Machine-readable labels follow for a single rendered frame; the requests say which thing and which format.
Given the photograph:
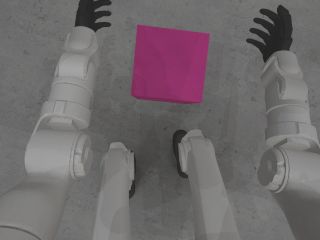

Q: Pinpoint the left robot upper arm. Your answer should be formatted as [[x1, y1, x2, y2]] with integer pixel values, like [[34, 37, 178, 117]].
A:
[[0, 128, 93, 240]]

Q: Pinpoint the right robot thigh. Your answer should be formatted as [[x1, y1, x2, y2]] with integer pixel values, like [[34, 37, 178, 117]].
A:
[[178, 135, 241, 240]]

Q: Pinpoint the robot left hand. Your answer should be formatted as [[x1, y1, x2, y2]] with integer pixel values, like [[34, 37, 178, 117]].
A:
[[74, 0, 112, 33]]

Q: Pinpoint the robot right forearm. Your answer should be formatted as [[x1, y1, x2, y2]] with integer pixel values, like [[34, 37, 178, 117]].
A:
[[260, 50, 320, 155]]

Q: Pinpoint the robot right hand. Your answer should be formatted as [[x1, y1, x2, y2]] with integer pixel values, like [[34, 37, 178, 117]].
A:
[[246, 5, 293, 63]]

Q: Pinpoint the robot left forearm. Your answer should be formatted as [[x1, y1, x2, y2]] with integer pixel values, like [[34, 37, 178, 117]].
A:
[[24, 26, 101, 172]]

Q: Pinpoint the carton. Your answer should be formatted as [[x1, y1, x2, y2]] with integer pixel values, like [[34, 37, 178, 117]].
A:
[[131, 25, 210, 104]]

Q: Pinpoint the left robot thigh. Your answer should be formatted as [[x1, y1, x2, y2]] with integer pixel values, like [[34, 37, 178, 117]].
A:
[[90, 148, 135, 240]]

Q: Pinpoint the right robot upper arm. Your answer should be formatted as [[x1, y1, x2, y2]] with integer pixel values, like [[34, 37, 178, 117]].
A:
[[257, 146, 320, 240]]

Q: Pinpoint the robot thigh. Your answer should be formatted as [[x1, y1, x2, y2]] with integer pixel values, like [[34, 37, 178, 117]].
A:
[[90, 148, 135, 240], [178, 135, 241, 240]]

